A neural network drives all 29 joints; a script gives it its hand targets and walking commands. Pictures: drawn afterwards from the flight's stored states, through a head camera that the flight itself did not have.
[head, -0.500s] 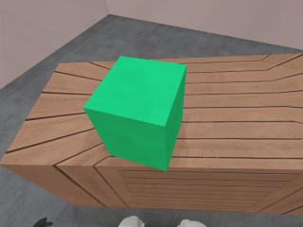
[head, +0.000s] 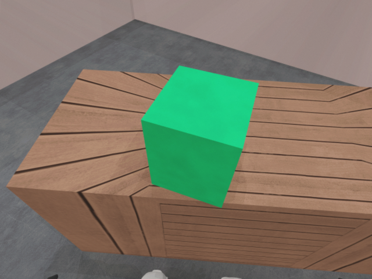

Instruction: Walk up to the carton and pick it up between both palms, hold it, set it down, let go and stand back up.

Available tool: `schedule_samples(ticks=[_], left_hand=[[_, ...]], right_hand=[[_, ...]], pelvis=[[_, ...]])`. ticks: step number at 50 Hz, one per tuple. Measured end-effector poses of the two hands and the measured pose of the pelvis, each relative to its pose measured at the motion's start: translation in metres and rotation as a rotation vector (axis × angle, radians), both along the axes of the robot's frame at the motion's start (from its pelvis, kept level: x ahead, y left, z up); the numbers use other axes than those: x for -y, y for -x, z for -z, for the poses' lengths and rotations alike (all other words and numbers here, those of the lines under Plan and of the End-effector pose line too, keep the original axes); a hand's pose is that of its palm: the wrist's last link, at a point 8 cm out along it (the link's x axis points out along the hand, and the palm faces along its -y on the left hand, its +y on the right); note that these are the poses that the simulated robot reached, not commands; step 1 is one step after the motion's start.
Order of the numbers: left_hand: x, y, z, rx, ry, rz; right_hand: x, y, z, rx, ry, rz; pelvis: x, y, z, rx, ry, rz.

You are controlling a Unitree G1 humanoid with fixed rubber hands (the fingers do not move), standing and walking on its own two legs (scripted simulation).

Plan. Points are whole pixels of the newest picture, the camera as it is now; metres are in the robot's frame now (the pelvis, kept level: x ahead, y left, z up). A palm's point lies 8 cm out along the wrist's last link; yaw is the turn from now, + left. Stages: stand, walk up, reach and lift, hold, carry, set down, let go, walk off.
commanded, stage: walk up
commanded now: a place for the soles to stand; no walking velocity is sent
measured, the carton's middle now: (200, 137) +0.45 -0.01 +0.04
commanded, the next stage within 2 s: reach and lift in 0.68 s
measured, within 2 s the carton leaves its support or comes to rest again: neither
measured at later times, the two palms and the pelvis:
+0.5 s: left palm out of the picture +0.09 +0.32 -0.09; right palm out of the picture +0.09 -0.33 -0.09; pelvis +0.00 -0.01 +0.00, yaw +0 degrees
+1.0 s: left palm (71, 255) +0.20 +0.28 -0.08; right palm out of the picture +0.13 -0.35 -0.06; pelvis +0.01 -0.02 -0.01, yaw +0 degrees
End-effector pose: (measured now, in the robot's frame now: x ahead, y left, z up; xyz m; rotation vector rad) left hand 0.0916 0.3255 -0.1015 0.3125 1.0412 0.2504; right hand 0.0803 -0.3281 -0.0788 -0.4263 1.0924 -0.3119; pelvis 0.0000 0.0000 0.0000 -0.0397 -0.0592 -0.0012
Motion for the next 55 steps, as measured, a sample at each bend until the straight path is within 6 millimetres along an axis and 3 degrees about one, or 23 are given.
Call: schedule_samples(ticks=[4,19,36,40,47,55], left_hand=[[0.007,0.008,0.003,-0.03,-0.005,-0.011],[0.004,0.0,-0.014,-0.002,-0.052,-0.009],[0.004,-0.002,-0.011,-0.027,-0.046,-0.022],[0.011,-0.027,-0.003,-0.104,-0.043,-0.062],[0.045,-0.1,-0.014,0.054,0.031,0.024],[0.046,-0.112,-0.034,0.105,0.058,0.04]], right_hand=[[0.007,0.001,0.002,-0.002,-0.009,-0.004],[0.002,-0.008,0.015,0.014,-0.056,-0.018],[0.002,-0.011,0.013,0.032,-0.058,-0.026],[0.006,-0.023,0.014,0.099,-0.074,-0.056],[0.018,-0.038,-0.007,0.176,-0.015,-0.073],[0.005,-0.063,-0.032,0.242,0.008,-0.13]], pelvis=[[0.008,0.001,0.0,0.004,-0.007,0.003],[0.011,-0.004,0.0,-0.004,-0.011,0.002],[0.01,-0.006,0.0,-0.007,-0.011,0.001],[0.012,-0.002,0.007,0.018,-0.02,-0.004],[0.019,-0.002,0.011,0.026,-0.028,-0.001],[0.016,-0.006,-0.003,-0.021,-0.024,-0.001]])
